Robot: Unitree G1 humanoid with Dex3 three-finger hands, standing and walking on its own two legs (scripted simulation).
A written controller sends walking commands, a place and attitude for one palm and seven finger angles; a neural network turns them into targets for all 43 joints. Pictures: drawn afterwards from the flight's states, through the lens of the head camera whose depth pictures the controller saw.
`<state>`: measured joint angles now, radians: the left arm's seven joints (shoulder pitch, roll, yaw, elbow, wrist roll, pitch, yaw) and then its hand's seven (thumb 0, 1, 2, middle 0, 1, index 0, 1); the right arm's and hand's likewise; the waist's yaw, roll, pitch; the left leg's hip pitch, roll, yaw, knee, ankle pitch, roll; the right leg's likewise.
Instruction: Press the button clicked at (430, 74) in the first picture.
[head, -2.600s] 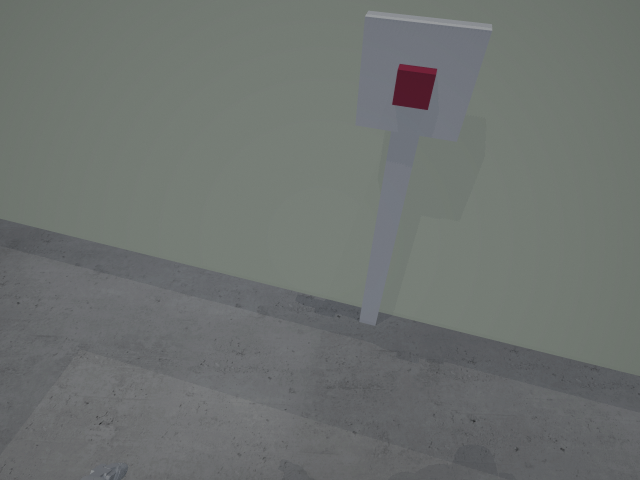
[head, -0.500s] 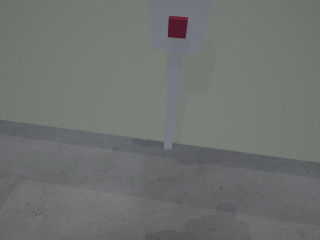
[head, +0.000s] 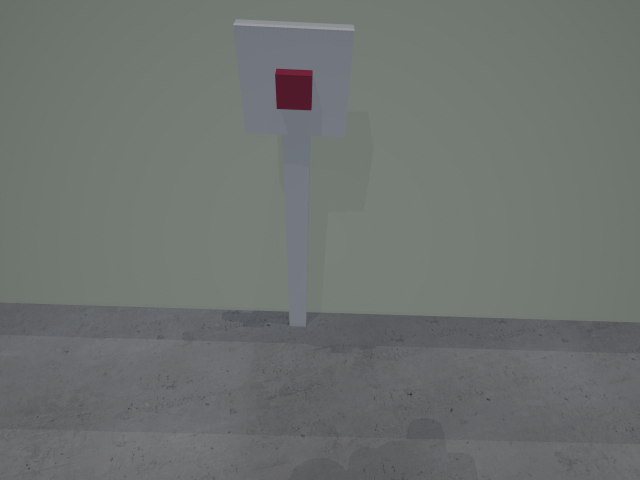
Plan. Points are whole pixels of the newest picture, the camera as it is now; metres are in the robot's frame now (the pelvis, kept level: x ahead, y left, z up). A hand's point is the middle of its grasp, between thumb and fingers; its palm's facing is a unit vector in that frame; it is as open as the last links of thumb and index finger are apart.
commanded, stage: take the last steps up to it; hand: left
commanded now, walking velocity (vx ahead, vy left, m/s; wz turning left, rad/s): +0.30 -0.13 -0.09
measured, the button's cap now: (294, 89) +0.74 +0.09 +0.14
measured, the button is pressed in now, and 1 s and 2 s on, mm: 0 0 0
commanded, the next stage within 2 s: come to a stop and stand still in 0.52 s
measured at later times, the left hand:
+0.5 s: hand (236, 420) +0.25 +0.15 -0.17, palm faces -0.12 -0.98 -0.15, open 7.4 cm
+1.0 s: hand (251, 385) +0.32 +0.14 -0.20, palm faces +0.05 -0.98 -0.19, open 7.3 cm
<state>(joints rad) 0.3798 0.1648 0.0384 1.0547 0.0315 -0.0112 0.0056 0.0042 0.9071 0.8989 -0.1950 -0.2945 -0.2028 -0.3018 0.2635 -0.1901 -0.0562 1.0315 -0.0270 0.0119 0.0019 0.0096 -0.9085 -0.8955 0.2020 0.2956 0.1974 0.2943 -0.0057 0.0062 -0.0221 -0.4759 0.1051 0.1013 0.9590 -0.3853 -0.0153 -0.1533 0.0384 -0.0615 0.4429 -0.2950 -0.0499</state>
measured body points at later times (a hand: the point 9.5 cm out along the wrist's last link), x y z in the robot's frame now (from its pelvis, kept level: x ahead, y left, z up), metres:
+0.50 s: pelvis +0.15 -0.03 +0.00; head +0.19 -0.02 +0.45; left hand +0.25 +0.20 -0.16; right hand +0.02 -0.21 -0.14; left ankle +0.07 +0.12 -0.74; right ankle +0.24 -0.19 -0.70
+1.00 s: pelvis +0.27 -0.05 -0.02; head +0.31 -0.02 +0.43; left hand +0.32 +0.19 -0.18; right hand +0.40 -0.30 -0.14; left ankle +0.32 +0.01 -0.74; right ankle +0.25 -0.19 -0.73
